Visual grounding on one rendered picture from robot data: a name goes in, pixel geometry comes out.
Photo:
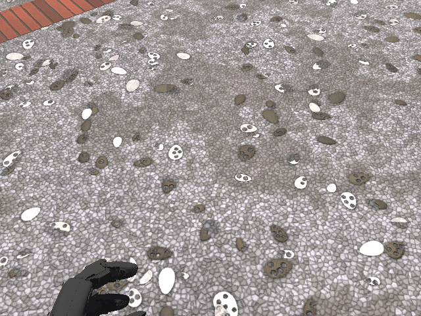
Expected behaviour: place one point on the robot left hand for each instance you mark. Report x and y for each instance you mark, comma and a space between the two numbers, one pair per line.
77, 297

